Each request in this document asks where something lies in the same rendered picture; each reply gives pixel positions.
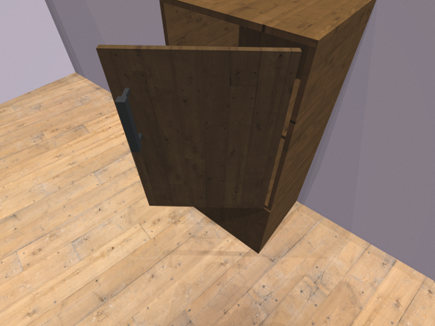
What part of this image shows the handle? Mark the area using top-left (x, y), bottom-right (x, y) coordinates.
top-left (115, 88), bottom-right (143, 152)

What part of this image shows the cupboard door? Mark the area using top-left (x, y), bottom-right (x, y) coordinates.
top-left (96, 45), bottom-right (302, 209)

